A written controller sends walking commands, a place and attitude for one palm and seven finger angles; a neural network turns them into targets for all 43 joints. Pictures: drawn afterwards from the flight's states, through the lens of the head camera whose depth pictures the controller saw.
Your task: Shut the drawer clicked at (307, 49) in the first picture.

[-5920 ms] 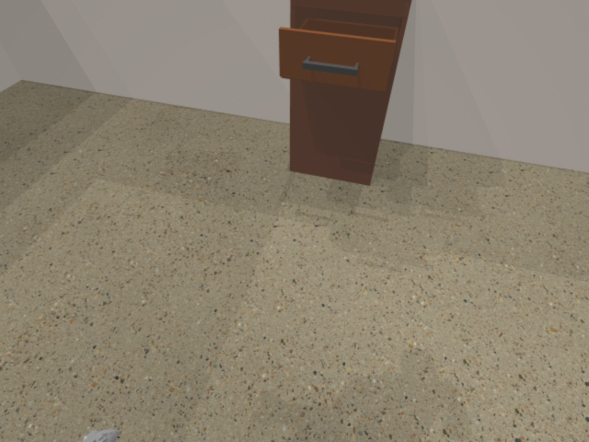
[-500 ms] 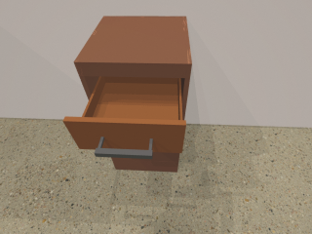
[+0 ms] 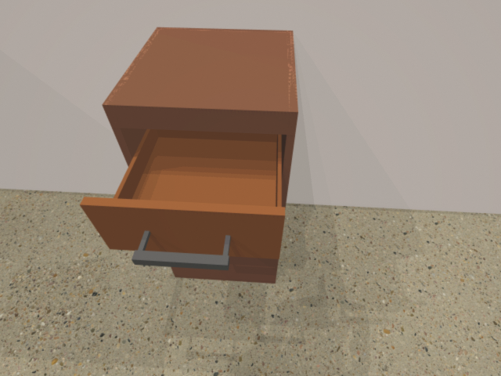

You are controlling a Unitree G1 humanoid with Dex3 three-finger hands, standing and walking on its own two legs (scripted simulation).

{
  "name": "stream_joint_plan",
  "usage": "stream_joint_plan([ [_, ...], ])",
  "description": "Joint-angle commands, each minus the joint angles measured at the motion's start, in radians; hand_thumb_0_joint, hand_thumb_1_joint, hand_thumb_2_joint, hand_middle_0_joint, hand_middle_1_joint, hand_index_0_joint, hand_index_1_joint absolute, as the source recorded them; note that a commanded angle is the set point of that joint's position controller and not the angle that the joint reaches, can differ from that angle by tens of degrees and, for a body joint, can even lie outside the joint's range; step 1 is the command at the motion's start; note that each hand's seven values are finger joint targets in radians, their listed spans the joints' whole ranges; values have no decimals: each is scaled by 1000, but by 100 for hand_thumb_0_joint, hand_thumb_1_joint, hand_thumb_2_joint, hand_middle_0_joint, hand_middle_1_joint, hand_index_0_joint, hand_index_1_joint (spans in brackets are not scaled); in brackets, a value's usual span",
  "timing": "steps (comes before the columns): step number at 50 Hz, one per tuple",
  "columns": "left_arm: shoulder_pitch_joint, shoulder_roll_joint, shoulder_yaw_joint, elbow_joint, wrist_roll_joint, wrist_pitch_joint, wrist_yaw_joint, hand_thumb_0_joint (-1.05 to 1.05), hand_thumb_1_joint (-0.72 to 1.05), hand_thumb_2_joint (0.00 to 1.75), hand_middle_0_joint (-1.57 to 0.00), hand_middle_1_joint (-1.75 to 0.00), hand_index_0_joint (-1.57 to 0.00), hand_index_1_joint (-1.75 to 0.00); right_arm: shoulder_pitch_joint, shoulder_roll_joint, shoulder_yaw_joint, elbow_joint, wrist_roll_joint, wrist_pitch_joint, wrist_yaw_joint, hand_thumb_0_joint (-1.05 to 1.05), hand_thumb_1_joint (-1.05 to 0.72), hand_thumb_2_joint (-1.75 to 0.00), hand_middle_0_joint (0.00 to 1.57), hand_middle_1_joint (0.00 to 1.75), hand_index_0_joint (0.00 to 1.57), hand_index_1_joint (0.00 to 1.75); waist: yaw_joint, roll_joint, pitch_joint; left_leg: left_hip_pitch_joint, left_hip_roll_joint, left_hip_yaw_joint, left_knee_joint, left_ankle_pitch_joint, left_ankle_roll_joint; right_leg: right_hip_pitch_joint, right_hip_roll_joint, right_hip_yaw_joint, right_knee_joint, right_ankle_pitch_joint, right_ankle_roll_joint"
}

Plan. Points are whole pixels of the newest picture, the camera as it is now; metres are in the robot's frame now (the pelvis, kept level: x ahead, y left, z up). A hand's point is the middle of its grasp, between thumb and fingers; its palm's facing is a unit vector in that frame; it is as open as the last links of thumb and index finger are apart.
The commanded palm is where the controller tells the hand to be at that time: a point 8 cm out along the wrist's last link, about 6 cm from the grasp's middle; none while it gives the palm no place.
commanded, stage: come to a stop and stand still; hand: left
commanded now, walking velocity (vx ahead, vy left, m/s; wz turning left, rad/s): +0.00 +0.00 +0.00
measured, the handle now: (183, 249) +0.36 +0.16 -0.06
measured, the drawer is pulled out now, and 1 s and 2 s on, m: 0.23 0.23 0.23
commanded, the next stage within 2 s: look again from close up in 0.26 s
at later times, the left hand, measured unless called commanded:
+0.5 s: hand out of the picture -0.01 +0.16 -0.17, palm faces +0.03 -0.98 -0.19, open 7.3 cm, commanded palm none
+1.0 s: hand out of the picture +0.02 +0.18 -0.15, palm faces +0.16 -0.96 -0.23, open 7.2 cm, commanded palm +0.09 +0.20 -0.07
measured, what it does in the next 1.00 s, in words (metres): stands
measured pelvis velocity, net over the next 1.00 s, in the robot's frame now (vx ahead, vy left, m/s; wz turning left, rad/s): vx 0.00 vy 0.00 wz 0.02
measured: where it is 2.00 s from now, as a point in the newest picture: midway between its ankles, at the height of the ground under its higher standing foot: outside the picture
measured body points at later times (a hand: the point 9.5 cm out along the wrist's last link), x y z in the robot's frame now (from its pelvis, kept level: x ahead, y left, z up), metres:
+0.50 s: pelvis +0.00 -0.01 +0.00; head +0.00 -0.01 +0.45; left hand -0.01 +0.21 -0.16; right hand -0.03 -0.22 -0.16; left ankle -0.03 +0.11 -0.74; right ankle +0.01 -0.10 -0.74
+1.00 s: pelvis +0.00 +0.00 +0.00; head +0.00 -0.01 +0.45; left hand +0.01 +0.23 -0.13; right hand +0.00 -0.22 -0.16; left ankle -0.03 +0.11 -0.74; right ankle +0.01 -0.10 -0.74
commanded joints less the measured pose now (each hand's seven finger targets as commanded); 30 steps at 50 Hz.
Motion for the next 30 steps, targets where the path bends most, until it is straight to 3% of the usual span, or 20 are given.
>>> stream_joint_plan([
  [1, 56, 97, 12, -30, 4, -11, 4, 0, 90, 90, -20, -30, -20, -30, 88, -72, -10, -14, -1, -10, -5, 0, -90, -90, 20, 30, 20, 30, -9, -24, 39, -36, 97, -82, -74, 133, 11, -2, -122, 110, -79, 206, -29],
  [8, 60, 99, 13, -34, 2, -13, 4, 0, 90, 90, -20, -30, -20, -30, 102, -70, -11, -8, -1, -12, -5, 0, -90, -90, 20, 30, 20, 30, -7, -24, 20, -27, 95, -81, -72, 136, 9, 16, -123, 109, -85, 212, -30],
  [30, 84, 76, 13, -27, 3, -9, 4, 0, 90, 90, -20, -30, -20, -30, 131, -45, -9, 10, 0, -12, -7, 0, -90, -90, 20, 30, 20, 30, -4, -15, 73, -57, 93, -95, -90, 80, 13, -23, -110, 104, -112, 74, -28],
])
